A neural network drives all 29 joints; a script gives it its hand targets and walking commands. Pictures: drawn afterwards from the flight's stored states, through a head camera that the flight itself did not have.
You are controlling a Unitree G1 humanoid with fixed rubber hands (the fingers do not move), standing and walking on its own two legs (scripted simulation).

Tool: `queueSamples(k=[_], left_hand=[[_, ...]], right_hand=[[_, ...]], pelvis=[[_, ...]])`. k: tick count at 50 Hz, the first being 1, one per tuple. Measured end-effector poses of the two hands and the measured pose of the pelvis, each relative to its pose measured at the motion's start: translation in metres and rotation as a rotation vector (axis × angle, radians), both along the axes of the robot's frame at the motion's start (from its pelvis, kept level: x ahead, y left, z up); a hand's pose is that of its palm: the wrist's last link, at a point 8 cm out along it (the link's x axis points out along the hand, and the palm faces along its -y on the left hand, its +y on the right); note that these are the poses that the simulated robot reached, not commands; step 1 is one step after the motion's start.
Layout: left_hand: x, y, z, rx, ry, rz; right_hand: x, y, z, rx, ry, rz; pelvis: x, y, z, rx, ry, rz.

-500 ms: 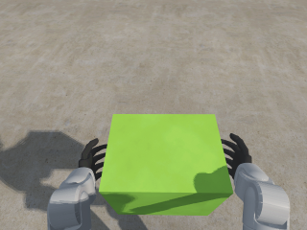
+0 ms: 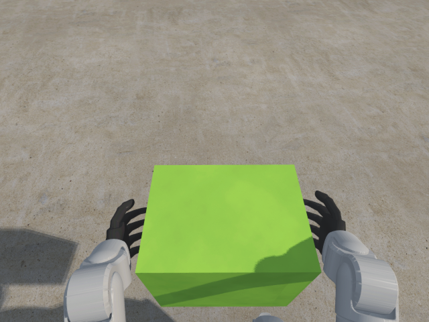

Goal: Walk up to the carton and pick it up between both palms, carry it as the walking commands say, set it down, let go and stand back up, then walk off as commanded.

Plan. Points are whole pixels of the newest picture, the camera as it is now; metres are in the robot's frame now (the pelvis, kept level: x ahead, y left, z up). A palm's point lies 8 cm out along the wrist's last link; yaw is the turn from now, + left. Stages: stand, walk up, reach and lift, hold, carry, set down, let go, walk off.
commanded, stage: carry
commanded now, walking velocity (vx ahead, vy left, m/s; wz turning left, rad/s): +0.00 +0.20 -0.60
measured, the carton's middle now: (224, 239) +0.29 +0.01 -0.01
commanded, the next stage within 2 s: none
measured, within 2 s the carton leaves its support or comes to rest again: neither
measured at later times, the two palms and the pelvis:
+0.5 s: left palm (120, 235) +0.25 +0.17 +0.07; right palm (344, 321) +0.15 -0.15 +0.07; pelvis -0.04 +0.11 +0.00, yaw -17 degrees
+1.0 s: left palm (96, 237) +0.25 +0.21 +0.07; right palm out of the picture +0.05 -0.06 +0.06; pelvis -0.04 +0.23 +0.01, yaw -35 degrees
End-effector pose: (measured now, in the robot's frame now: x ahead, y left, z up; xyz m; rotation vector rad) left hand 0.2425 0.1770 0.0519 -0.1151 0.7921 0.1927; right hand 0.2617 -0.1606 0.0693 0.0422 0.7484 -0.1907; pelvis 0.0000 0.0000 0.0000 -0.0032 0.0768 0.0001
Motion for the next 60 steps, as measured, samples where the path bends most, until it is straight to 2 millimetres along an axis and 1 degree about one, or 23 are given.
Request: queueSamples(k=[3, 6, 9, 12, 14, 16, 18, 20, 23, 27, 29, 32, 35, 38, 42, 44, 47, 50, 52, 55, 58, 60], left_hand=[[-0.005, 0.007, 0.001, -0.007, 0.018, -0.020], [-0.003, 0.009, 0.007, 0.008, 0.001, -0.056], [0.004, 0.004, 0.014, 0.034, -0.032, -0.109], [0.011, -0.007, 0.016, 0.060, -0.058, -0.163], [0.011, -0.014, 0.012, 0.059, -0.032, -0.194], [0.008, -0.017, 0.008, 0.060, 0.006, -0.242], [0.005, -0.018, 0.007, 0.061, 0.030, -0.287], [0.005, -0.017, 0.009, 0.060, 0.026, -0.321], [0.009, -0.011, 0.013, 0.043, -0.007, -0.362], [0.017, 0.009, 0.014, 0.016, -0.065, -0.398], [0.018, 0.023, 0.010, 0.002, -0.068, -0.405], [0.013, 0.041, 0.007, 0.009, -0.026, -0.420], [0.009, 0.050, 0.007, 0.013, 0.002, -0.438], [0.009, 0.050, 0.011, 0.025, -0.014, -0.473], [0.011, 0.038, 0.015, 0.044, -0.062, -0.532], [0.010, 0.034, 0.013, 0.043, -0.043, -0.561], [0.007, 0.033, 0.010, 0.060, -0.002, -0.631], [0.009, 0.035, 0.013, 0.064, 0.002, -0.688], [0.014, 0.038, 0.017, 0.051, -0.020, -0.716], [0.025, 0.048, 0.018, 0.018, -0.061, -0.746], [0.037, 0.063, 0.012, -0.014, -0.070, -0.764], [0.042, 0.075, 0.008, -0.009, -0.044, -0.776]], right_hand=[[-0.013, 0.007, 0.001, -0.003, 0.017, -0.024], [-0.025, 0.008, 0.001, 0.013, 0.001, -0.061], [-0.036, 0.003, -0.001, 0.032, -0.032, -0.108], [-0.049, -0.006, -0.011, 0.058, -0.057, -0.166], [-0.064, -0.010, -0.017, 0.076, -0.032, -0.216], [-0.081, -0.011, -0.019, 0.081, 0.004, -0.264], [-0.095, -0.010, -0.017, 0.084, 0.026, -0.309], [-0.105, -0.006, -0.013, 0.084, 0.023, -0.345], [-0.114, 0.004, -0.003, 0.066, -0.011, -0.384], [-0.117, 0.028, 0.006, 0.033, -0.069, -0.417], [-0.119, 0.043, 0.006, 0.013, -0.071, -0.418], [-0.126, 0.062, 0.004, 0.008, -0.025, -0.420], [-0.137, 0.074, 0.002, 0.011, 0.002, -0.439], [-0.149, 0.078, 0.000, 0.024, -0.013, -0.472], [-0.167, 0.077, -0.008, 0.047, -0.063, -0.539], [-0.180, 0.079, -0.012, 0.060, -0.047, -0.583], [-0.200, 0.089, -0.013, 0.077, -0.008, -0.652], [-0.212, 0.101, -0.009, 0.084, -0.006, -0.709], [-0.214, 0.110, -0.003, 0.071, -0.028, -0.737], [-0.211, 0.125, 0.006, 0.035, -0.069, -0.765], [-0.203, 0.145, 0.009, -0.005, -0.075, -0.777], [-0.200, 0.158, 0.008, -0.007, -0.046, -0.782]], pelvis=[[-0.005, 0.012, 0.004, -0.016, -0.008, -0.039], [-0.010, 0.023, 0.003, -0.019, -0.010, -0.080], [-0.015, 0.032, -0.003, -0.011, -0.009, -0.123], [-0.020, 0.039, -0.011, -0.004, -0.013, -0.164], [-0.023, 0.046, -0.009, -0.001, -0.020, -0.177], [-0.025, 0.054, -0.003, 0.008, -0.026, -0.197], [-0.028, 0.063, 0.002, 0.016, -0.027, -0.222], [-0.031, 0.074, 0.005, 0.025, -0.022, -0.247], [-0.036, 0.093, 0.006, 0.034, -0.012, -0.282], [-0.037, 0.125, -0.002, 0.034, -0.001, -0.324], [-0.037, 0.139, -0.004, 0.032, -0.004, -0.355], [-0.036, 0.155, 0.000, 0.003, -0.006, -0.414], [-0.037, 0.167, 0.003, -0.009, -0.009, -0.454], [-0.039, 0.177, 0.001, -0.006, -0.012, -0.488], [-0.042, 0.190, -0.009, -0.002, -0.020, -0.538], [-0.043, 0.198, -0.006, -0.001, -0.026, -0.548], [-0.042, 0.213, 0.001, 0.007, -0.030, -0.578], [-0.038, 0.231, 0.006, 0.016, -0.024, -0.616], [-0.035, 0.244, 0.007, 0.021, -0.019, -0.641], [-0.028, 0.266, 0.003, 0.024, -0.010, -0.674], [-0.018, 0.287, -0.003, 0.030, -0.012, -0.711], [-0.012, 0.297, -0.001, 0.009, -0.003, -0.749]])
